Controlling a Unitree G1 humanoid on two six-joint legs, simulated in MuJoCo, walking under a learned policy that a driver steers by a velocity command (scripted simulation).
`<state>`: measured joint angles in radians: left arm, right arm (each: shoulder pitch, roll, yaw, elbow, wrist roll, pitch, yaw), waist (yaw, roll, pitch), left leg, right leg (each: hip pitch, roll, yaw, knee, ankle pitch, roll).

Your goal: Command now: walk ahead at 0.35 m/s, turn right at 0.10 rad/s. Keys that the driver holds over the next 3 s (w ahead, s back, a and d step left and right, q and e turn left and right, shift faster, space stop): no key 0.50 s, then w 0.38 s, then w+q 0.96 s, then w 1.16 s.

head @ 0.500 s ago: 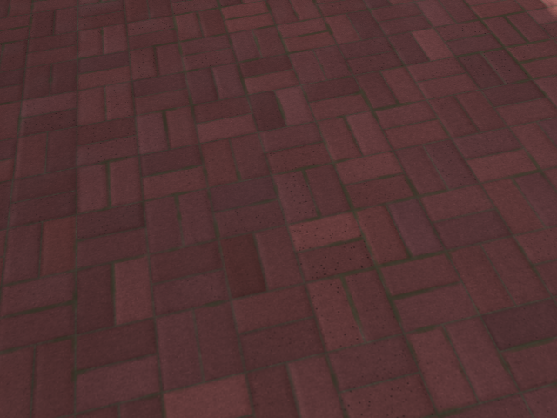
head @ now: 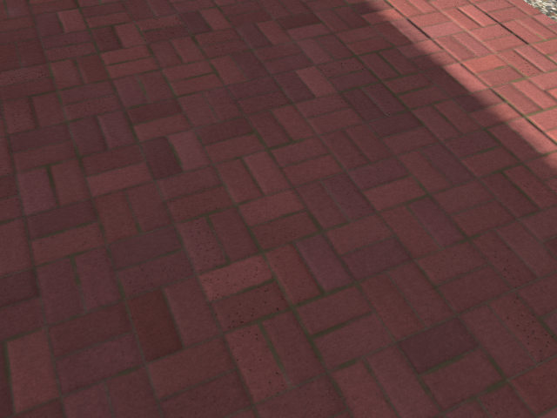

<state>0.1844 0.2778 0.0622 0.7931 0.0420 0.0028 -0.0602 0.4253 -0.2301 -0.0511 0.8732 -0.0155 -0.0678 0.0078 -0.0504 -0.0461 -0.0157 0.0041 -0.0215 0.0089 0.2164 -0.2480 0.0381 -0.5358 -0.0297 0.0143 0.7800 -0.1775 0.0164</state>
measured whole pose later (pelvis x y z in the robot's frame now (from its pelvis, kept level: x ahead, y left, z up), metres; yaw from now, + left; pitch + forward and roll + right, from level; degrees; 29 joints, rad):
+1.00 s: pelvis +0.26 -0.08 +0.00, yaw +2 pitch +1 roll +0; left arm 0.41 0.21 0.04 1.01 0.03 -0.09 0.01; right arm 0.22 -0.23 -0.07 0.98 -0.03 -0.04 0.04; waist 0.01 0.03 0.01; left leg -0.50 0.03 0.00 1.00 -0.26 0.08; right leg -0.04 0.05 -0.08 0.27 -0.24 -0.07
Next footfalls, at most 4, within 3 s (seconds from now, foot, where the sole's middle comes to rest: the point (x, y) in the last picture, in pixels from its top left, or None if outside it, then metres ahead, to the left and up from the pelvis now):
0.12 right None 0.17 -0.12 -0.78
0.54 left None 0.18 0.07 -0.78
0.82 right None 0.24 -0.15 -0.78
1.28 left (250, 401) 0.56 0.03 -0.78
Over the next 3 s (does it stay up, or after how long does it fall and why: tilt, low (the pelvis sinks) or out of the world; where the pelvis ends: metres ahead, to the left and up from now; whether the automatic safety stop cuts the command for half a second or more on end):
stays up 1.25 0.35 -0.01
